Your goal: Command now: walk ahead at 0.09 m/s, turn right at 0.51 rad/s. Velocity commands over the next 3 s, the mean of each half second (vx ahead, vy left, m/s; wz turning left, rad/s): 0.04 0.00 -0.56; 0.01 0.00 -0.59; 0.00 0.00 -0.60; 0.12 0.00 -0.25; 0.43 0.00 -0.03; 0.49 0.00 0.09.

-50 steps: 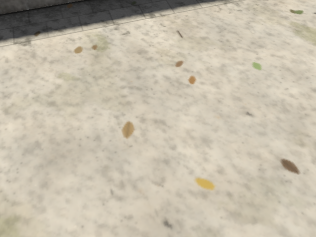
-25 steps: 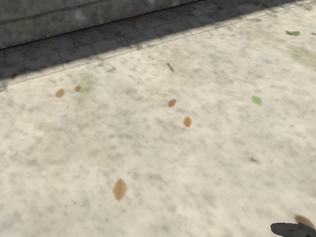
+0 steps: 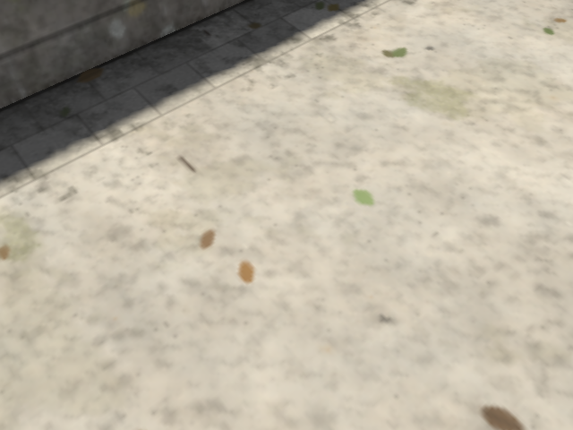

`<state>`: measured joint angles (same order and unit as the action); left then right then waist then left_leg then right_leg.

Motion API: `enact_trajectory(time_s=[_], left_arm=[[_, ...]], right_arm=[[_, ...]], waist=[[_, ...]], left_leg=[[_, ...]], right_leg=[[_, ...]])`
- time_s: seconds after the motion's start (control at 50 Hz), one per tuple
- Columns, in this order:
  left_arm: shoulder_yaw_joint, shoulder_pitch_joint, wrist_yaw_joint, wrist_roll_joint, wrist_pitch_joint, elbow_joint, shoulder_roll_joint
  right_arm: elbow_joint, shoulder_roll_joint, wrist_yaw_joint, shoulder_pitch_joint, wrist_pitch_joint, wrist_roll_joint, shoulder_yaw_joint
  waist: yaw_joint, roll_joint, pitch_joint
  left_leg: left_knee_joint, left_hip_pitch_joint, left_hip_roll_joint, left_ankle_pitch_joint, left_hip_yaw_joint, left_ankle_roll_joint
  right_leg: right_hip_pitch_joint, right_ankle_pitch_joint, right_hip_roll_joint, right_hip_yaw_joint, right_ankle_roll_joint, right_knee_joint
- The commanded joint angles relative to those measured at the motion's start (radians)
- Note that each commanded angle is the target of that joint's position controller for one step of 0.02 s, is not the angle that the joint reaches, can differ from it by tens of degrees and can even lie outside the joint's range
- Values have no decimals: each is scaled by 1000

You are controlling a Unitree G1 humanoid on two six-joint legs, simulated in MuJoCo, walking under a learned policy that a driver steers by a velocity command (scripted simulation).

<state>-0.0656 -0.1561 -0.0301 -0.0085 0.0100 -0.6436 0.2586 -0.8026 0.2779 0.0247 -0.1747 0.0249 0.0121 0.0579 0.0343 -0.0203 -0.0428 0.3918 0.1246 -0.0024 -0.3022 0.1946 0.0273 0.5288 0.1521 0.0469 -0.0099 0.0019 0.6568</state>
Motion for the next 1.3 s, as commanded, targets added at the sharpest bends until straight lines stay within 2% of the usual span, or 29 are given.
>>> enact_trajectory(time_s=[0.02, 0.04, 0.06, 0.08, 0.1, 0.12, 0.14, 0.2, 0.28, 0.4, 0.44, 0.46, 0.48, 0.5, 0.52, 0.54, 0.58, 0.64, 0.72, 0.86, 0.88, 0.9, 0.92, 0.94, 0.96, 0.98, 1.02, 1.08, 1.3], left_arm=[[-43, -55, -8, -1, -13, 80, 102], [-66, -134, 5, 4, -17, 66, 157], [-96, -203, 31, 17, -15, 77, 281], [-88, -185, 34, 32, -17, 99, 301], [-70, -160, 26, 23, -20, 109, 232], [-58, -98, 26, 12, -23, 112, 199], [-54, -54, 28, -2, -18, 113, 181], [-54, 13, 42, 9, 2, 130, 187], [-63, -6, 63, 7, 8, 126, 200], [-64, 2, 61, 4, 26, 135, 201], [-61, 25, 64, -9, 35, 139, 195], [-56, 7, 68, -13, 37, 137, 174], [-41, -11, 66, -7, 37, 151, 116], [-57, 5, 63, -7, 22, 178, 162], [-80, -31, 60, 4, 17, 147, 231], [-88, -59, 57, -3, 22, 113, 238], [-77, -90, 62, -1, 43, 81, 186], [-56, -12, 55, -18, 47, 113, 135], [-35, 51, 41, -10, 44, 151, 104], [-51, -43, 14, -14, 55, 129, 122], [-63, -85, 20, -12, 54, 111, 145], [-89, -128, 34, -13, 49, 114, 236], [-98, -119, 39, 12, 36, 143, 330], [-87, -145, 30, 36, 11, 135, 279], [-72, -99, 30, 34, -5, 123, 251], [-66, -38, 37, 14, -9, 122, 226], [-48, 25, 49, -5, -2, 129, 193], [-44, 17, 59, 6, 3, 125, 192], [-57, 25, 50, -7, 25, 116, 226]], right_arm=[[51, 169, 11, 28, -7, 21, 47], [42, 151, 9, -16, -4, 13, 43], [78, 106, 2, -21, 7, -32, 25], [111, 82, -11, -23, 14, -46, 7], [94, 133, -23, 7, 13, -23, 22], [102, 135, -24, 41, 6, -2, 24], [92, 121, -14, 47, -4, -9, 24], [92, 109, 0, 30, -27, -20, 26], [92, 84, 7, 38, -26, -16, 16], [106, 100, -11, 44, -10, -6, 26], [90, 99, -21, -19, 0, -6, 33], [81, 134, -20, -56, 1, -16, 46], [90, 222, -13, -63, -6, -39, 66], [96, 247, -17, -36, -6, -70, 72], [136, 190, -11, 36, 1, -68, 56], [148, 143, -3, 86, 1, -52, 46], [159, 110, 8, 105, -4, -20, 35], [152, 120, 21, 41, -21, -28, 35], [143, 175, 23, -6, -35, -25, 56], [132, 205, 1, 41, -32, 20, 72], [112, 171, -2, -4, -28, 20, 64], [117, 117, -8, -27, -26, -14, 49], [184, 78, -5, 35, -21, -53, 28], [194, 134, 3, 108, -17, -33, 46], [191, 153, 4, 115, -20, -12, 53], [171, 154, 10, 94, -24, -13, 59], [157, 157, 16, 68, -30, -29, 64], [152, 123, 9, 45, -27, -19, 55], [184, 112, -19, 74, 2, -3, 47]], waist=[[-51, 103, 105], [-79, 33, 157], [-83, -188, 243], [-63, -293, 367], [-98, -136, 385], [-73, -80, 293], [-49, -5, 218], [-6, -83, 168], [-25, -105, 200], [-45, -156, 180], [-6, -152, 172], [0, -112, 172], [-27, 113, 155], [-37, 345, 102], [-54, 244, 91], [-75, 178, 87], [-68, 145, 70], [-19, 169, 63], [25, 205, 103], [-38, 206, 121], [-48, 149, 134], [-44, -73, 152], [-41, -315, 146], [-118, -203, 212], [-84, -159, 161], [-52, -114, 130], [-22, -113, 121], [-18, -107, 147], [-47, -146, 131]], left_leg=[[137, -75, 262, 717, -83, 106], [303, -13, 190, 657, -45, 48], [611, 252, 86, 233, -9, -33], [878, 497, -67, -397, -149, -78], [940, 513, -12, -365, -287, -71], [922, 538, 13, -293, -282, -60], [842, 540, 34, -229, -275, -64], [692, 420, 12, -119, -243, -91], [510, 364, -5, -73, -262, -109], [289, 274, -32, -59, -273, -80], [87, 158, -37, 46, -246, -48], [2, 58, 35, 97, -286, -17], [-73, -28, 264, 121, -506, 75], [-137, 64, 414, 256, -737, 231], [-122, 86, 411, 303, -681, 246], [-93, 91, 343, 314, -562, 194], [-66, 53, 270, 344, -431, 152], [-74, -15, 239, 381, -325, 168], [-61, -92, 290, 424, -288, 189], [54, -1, 310, 419, -192, 122], [141, 73, 276, 338, -141, 62], [384, 289, 184, 65, -45, -34], [626, 572, 42, -377, -72, -108], [786, 575, 36, -388, -224, -108], [822, 582, 53, -302, -251, -94], [796, 581, 64, -211, -260, -89], [777, 528, 49, -101, -256, -102], [699, 480, 19, -35, -249, -115], [242, 275, -44, -75, -282, -85]], right_leg=[[-116, -18, -48, -51, 57, -150], [-279, -249, -52, -2, 100, -233], [-536, -767, 170, 300, 213, -186], [-686, -813, 360, 615, 438, -225], [-632, -677, 321, 547, 405, -251], [-549, -551, 264, 442, 340, -254], [-455, -423, 205, 378, 280, -276], [-274, -295, 118, 317, 243, -320], [-274, -197, 105, 345, 238, -310], [-270, -13, 94, 477, 208, -299], [-236, -8, 58, 479, 169, -256], [-167, 69, 13, 445, 124, -199], [1, 287, -100, 294, 59, 15], [125, 472, -193, 161, 12, 244], [113, 422, -133, 198, -15, 426], [106, 356, -127, 181, -28, 497], [138, 268, -114, 154, -66, 600], [157, 213, -84, 77, -98, 513], [78, 251, -28, 32, -106, 296], [-240, 79, -57, -73, 2, -163], [-367, -23, -73, -49, 36, -258], [-555, -321, 89, 191, 101, -295], [-594, -584, 332, 525, 308, -269], [-538, -498, 346, 530, 385, -302], [-495, -410, 282, 434, 331, -309], [-462, -327, 216, 366, 267, -306], [-395, -352, 161, 315, 226, -303], [-387, -324, 132, 309, 229, -302], [-356, -210, 103, 536, 222, -239]])
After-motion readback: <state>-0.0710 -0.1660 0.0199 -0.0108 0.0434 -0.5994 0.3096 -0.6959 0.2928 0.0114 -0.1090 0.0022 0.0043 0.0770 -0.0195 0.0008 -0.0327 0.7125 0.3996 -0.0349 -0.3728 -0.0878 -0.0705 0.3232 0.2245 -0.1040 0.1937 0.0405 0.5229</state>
